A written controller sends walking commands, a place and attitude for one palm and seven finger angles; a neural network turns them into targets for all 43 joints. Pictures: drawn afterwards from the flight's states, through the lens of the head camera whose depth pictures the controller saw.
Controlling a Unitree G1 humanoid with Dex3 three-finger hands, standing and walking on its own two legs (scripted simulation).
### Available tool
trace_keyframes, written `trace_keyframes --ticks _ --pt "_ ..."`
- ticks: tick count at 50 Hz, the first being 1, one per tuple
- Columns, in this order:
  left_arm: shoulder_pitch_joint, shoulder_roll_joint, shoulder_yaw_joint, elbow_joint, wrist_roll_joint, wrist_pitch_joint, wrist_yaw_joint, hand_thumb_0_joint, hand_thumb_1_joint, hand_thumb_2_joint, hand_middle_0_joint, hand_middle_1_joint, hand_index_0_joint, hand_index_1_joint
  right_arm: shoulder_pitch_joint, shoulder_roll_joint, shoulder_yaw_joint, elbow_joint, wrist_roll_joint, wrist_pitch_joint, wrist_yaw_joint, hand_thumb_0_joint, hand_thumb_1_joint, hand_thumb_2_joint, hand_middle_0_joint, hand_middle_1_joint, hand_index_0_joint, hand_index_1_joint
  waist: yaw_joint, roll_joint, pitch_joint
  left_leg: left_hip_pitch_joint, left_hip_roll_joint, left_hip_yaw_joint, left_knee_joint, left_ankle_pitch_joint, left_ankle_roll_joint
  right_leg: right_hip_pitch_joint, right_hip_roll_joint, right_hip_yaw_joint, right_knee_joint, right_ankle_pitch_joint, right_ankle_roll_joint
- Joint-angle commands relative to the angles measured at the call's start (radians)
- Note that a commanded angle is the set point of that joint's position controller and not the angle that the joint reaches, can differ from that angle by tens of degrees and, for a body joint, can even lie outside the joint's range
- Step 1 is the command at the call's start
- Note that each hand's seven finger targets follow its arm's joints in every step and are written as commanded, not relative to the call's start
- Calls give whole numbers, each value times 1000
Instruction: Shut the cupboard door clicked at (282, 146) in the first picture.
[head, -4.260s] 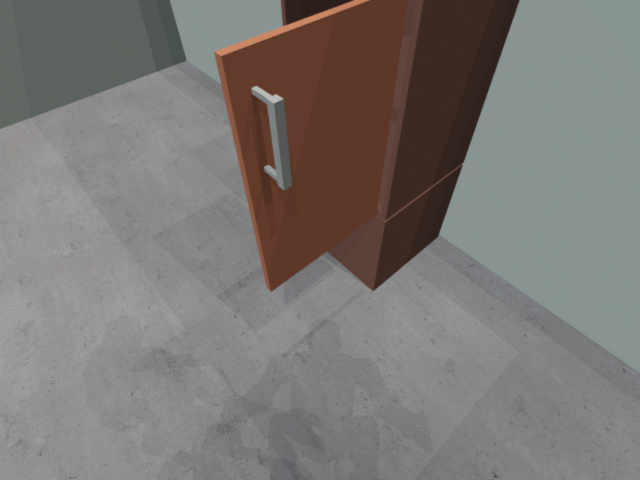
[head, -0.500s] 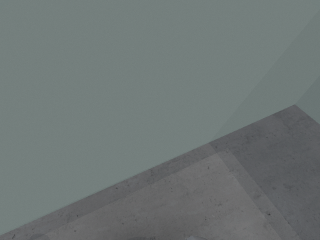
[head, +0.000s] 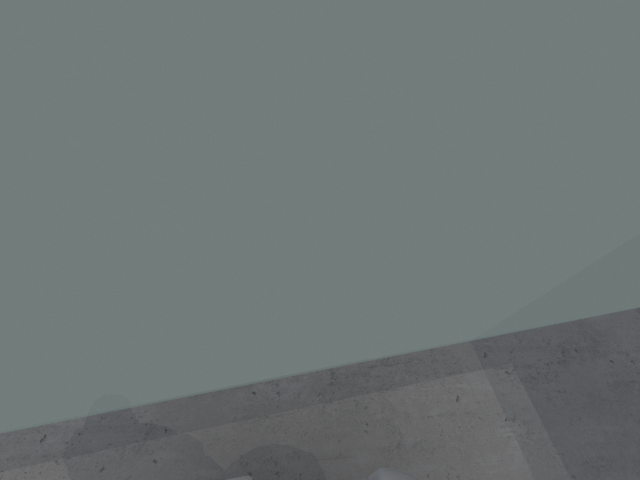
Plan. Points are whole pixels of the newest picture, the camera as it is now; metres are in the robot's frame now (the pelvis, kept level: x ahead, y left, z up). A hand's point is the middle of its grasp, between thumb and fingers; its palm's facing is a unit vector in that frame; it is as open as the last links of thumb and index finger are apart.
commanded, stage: turn to face it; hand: left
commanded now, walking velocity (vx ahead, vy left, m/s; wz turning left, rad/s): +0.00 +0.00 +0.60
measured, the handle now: out of the picture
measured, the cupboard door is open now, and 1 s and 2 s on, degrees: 90 90 90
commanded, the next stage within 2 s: none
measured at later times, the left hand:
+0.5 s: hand out of the picture +0.00 +0.17 -0.17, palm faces +0.36 -0.91 -0.21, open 7.4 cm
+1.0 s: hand out of the picture +0.02 +0.15 -0.14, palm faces +0.58 -0.77 -0.26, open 7.4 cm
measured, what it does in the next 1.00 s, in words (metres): steps on the spot, turning left: right foot, then left foot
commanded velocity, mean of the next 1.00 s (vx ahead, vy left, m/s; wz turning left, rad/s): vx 0.00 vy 0.00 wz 0.60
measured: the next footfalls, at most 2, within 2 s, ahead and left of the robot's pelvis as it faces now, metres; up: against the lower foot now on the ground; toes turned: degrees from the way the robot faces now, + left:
right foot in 0.16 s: +0.08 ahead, -0.16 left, +0.00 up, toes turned +3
left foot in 0.50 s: +0.04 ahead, +0.09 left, +0.00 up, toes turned +26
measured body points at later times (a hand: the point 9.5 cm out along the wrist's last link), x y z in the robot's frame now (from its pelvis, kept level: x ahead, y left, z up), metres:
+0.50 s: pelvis +0.03 -0.03 +0.00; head +0.08 +0.00 +0.45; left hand -0.02 +0.21 -0.15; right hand +0.25 -0.23 -0.13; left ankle +0.00 +0.08 -0.73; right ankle +0.05 -0.16 -0.72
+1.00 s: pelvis +0.06 -0.06 +0.01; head +0.12 -0.04 +0.46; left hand -0.01 +0.19 -0.12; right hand +0.27 -0.24 -0.14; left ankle -0.03 +0.03 -0.66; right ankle +0.12 -0.17 -0.73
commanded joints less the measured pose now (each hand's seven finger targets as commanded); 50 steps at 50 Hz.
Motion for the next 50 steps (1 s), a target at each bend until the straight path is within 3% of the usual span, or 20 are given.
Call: trace_keyframes --ticks 1,6,8,10,13,19,22,23,24,25,26,30,36,39,40,41,42,43,46,50 --pt "-31 41 12 -115 -8 -31 -1 0 900 900 -200 -300 -200 -300 66 -228 -54 -37 0 5 -22 0 -900 -900 200 300 200 300 2 226 -137 223 228 -250 -221 630 133 -39 20 37 -136 31 3" --pt "133 85 25 -95 -2 -48 3 0 900 900 -200 -300 -200 -300 -67 -226 -68 -95 11 32 -6 0 -900 -900 200 300 200 300 79 129 -115 -24 124 -257 -145 235 58 310 50 2 -619 300 -20" --pt "162 248 50 -114 21 -60 15 0 900 900 -200 -300 -200 -300 -86 -131 -56 -144 19 37 12 0 -900 -900 200 300 200 300 106 -311 -89 -239 -88 -53 319 -331 -57 340 -401 434 -855 352 -204" --pt "92 186 33 -136 13 -68 21 0 900 900 -200 -300 -200 -300 -105 -138 -61 -125 14 49 17 0 -900 -900 200 300 200 300 59 -217 -57 -255 -19 -116 585 -254 -55 253 -338 341 -785 482 -230" --pt "66 130 12 -146 12 -72 21 0 900 900 -200 -300 -200 -300 -101 -111 -46 -106 18 59 30 0 -900 -900 200 300 200 300 34 -186 -71 -207 0 -64 514 -163 -79 299 -232 76 -706 785 -184" --pt "139 195 34 -119 18 -70 19 0 900 900 -200 -300 -200 -300 -167 -89 -23 -134 25 48 39 0 -900 -900 200 300 200 300 81 -161 -111 -82 -20 33 122 -153 -71 410 -275 5 -625 897 -188" --pt "128 201 40 -112 10 -66 10 0 900 900 -200 -300 -200 -300 -112 -117 -26 -131 21 39 35 0 -900 -900 200 300 200 300 48 -145 -140 74 -39 56 -106 1 -51 367 -253 -56 -514 860 -131" --pt "111 194 41 -123 1 -63 7 0 900 900 -200 -300 -200 -300 -45 -159 -38 -114 16 32 33 0 -900 -900 200 300 200 300 4 -55 -174 233 -10 30 -214 159 -29 267 -239 -92 -399 778 -86" --pt "109 141 34 -156 -7 -56 0 0 900 900 -200 -300 -200 -300 22 -277 -66 -107 5 22 26 0 -900 -900 200 300 200 300 -31 226 -228 436 239 -294 -241 463 85 0 -117 -137 -176 320 -7" --pt "48 100 11 -203 -2 -49 2 0 900 900 -200 -300 -200 -300 98 -353 -85 -92 12 29 17 0 -900 -900 200 300 200 300 -70 352 -227 451 420 -480 -256 784 234 -159 -34 -58 21 -165 21" --pt "-4 126 17 -212 7 -34 10 0 900 900 -200 -300 -200 -300 112 -341 -84 -78 12 28 9 0 -900 -900 200 300 200 300 -76 218 -219 399 399 -450 -245 621 248 -179 -33 32 105 -126 9" --pt "18 99 22 -157 3 -19 -2 0 900 900 -200 -300 -200 -300 -59 -257 -59 -113 6 21 -10 0 -900 -900 200 300 200 300 19 196 -90 191 216 -303 -277 430 145 -109 -15 62 41 81 12" --pt "18 84 18 -165 0 -23 -4 0 900 900 -200 -300 -200 -300 -59 -261 -71 -111 0 33 -2 0 -900 -900 200 300 200 300 19 214 -88 98 169 -355 -287 252 133 70 56 23 -265 94 -6" --pt "92 93 23 -154 -3 -37 1 0 900 900 -200 -300 -200 -300 -90 -253 -77 -123 6 40 0 0 -900 -900 200 300 200 300 58 204 -114 15 125 -365 -217 240 98 259 83 9 -507 218 -19" --pt "131 127 32 -150 0 -47 8 0 900 900 -200 -300 -200 -300 -100 -223 -74 -133 14 40 3 0 -900 -900 200 300 200 300 82 136 -120 -68 74 -341 -146 163 56 371 32 57 -653 272 -32" --pt "161 217 51 -148 15 -58 18 0 900 900 -200 -300 -200 -300 -86 -157 -64 -151 23 41 10 0 -900 -900 200 300 200 300 97 -128 -129 -243 -53 -204 63 -73 -18 483 -210 314 -788 247 -109" --pt "143 269 54 -162 19 -55 20 0 900 900 -200 -300 -200 -300 -103 -145 -64 -170 20 41 17 0 -900 -900 200 300 200 300 106 -248 -103 -235 -103 -103 331 -318 -51 362 -414 438 -841 308 -220" --pt "106 232 45 -171 15 -59 25 0 900 900 -200 -300 -200 -300 -83 -161 -66 -157 14 51 19 0 -900 -900 200 300 200 300 76 -192 -101 -210 -53 -136 499 -283 -41 272 -390 387 -815 300 -254" --pt "15 146 18 -187 11 -61 23 0 900 900 -200 -300 -200 -300 -81 -131 -55 -120 15 59 30 0 -900 -900 200 300 200 300 25 -206 -56 -212 -5 -89 542 -176 -74 267 -245 123 -726 627 -199" --pt "110 188 32 -150 16 -66 22 0 900 900 -200 -300 -200 -300 -137 -90 -30 -123 23 46 39 0 -900 -900 200 300 200 300 81 -173 -106 -117 -27 11 196 -178 -80 415 -248 37 -625 914 -183"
